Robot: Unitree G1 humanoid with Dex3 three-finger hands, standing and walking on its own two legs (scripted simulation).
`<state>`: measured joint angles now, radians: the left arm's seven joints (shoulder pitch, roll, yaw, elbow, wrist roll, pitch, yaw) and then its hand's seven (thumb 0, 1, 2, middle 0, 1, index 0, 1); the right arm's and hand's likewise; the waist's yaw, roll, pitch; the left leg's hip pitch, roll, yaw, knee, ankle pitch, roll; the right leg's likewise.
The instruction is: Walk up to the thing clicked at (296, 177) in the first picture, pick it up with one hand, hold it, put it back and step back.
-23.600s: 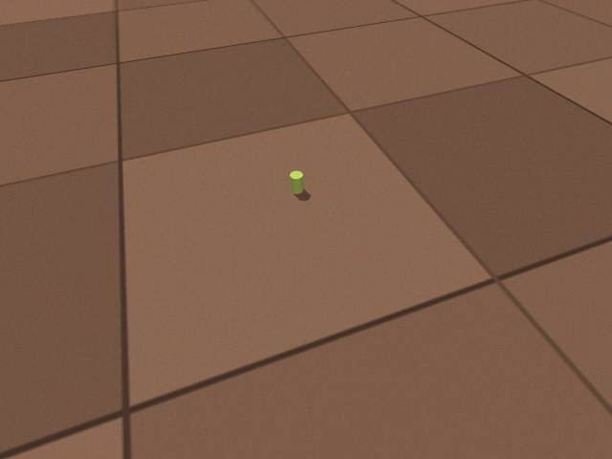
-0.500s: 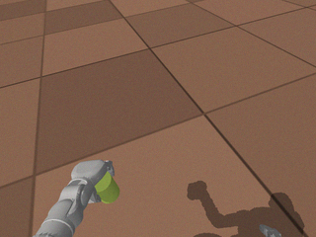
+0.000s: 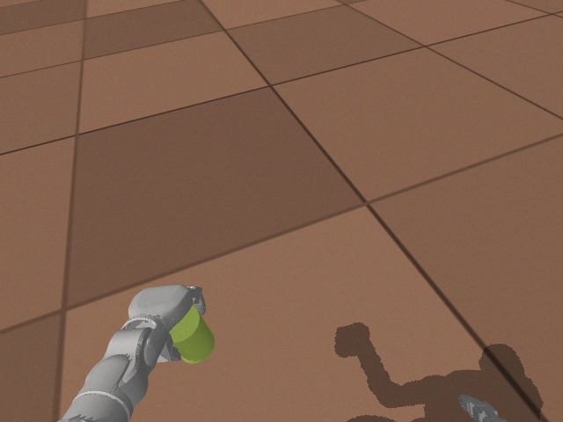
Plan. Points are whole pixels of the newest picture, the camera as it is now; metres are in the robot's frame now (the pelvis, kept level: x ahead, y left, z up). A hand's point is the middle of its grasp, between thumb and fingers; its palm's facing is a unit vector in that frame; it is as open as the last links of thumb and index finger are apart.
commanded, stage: hold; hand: left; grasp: from above
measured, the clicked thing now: (188, 334) +0.30 +0.21 -0.08
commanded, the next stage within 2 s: crouch in 0.18 s
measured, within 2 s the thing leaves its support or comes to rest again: neither
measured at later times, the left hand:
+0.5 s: hand (172, 338) +0.29 +0.23 -0.06, palm faces -0.45 -0.05 -0.89, open 9.5 cm
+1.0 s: hand (205, 356) +0.34 +0.24 -0.28, palm faces -0.41 +0.03 -0.91, open 9.5 cm
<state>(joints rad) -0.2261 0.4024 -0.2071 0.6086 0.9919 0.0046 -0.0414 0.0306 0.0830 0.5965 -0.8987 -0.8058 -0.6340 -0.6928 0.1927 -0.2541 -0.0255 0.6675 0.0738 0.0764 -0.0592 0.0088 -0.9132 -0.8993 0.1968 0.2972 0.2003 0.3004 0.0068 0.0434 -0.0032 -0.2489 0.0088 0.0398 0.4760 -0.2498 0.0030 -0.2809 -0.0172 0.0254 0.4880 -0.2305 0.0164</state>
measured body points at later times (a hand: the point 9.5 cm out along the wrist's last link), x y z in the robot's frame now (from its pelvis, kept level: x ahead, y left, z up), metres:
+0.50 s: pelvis +0.00 +0.00 +0.00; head +0.02 -0.02 +0.45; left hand +0.31 +0.23 -0.01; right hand +0.13 -0.26 -0.12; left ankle +0.00 +0.12 -0.74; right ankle +0.02 -0.13 -0.74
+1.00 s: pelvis -0.05 +0.00 -0.17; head +0.09 +0.02 +0.26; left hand +0.36 +0.23 -0.23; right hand -0.01 -0.29 -0.29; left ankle +0.00 +0.12 -0.74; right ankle +0.01 -0.13 -0.74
